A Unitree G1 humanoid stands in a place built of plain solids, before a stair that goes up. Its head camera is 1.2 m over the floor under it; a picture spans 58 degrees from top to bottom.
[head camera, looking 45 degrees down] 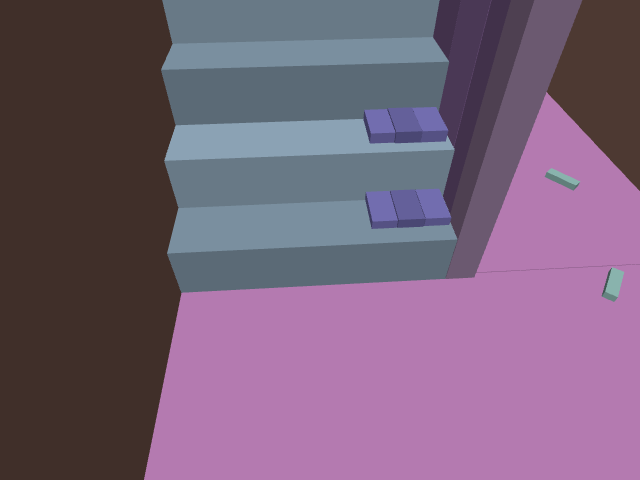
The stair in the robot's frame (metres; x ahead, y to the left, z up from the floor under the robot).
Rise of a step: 0.20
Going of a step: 0.22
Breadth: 0.95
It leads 4 degrees to the left of straight ahead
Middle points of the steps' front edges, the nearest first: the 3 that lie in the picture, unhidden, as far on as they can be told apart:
0.97 0.01 0.20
1.19 0.03 0.40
1.41 0.04 0.60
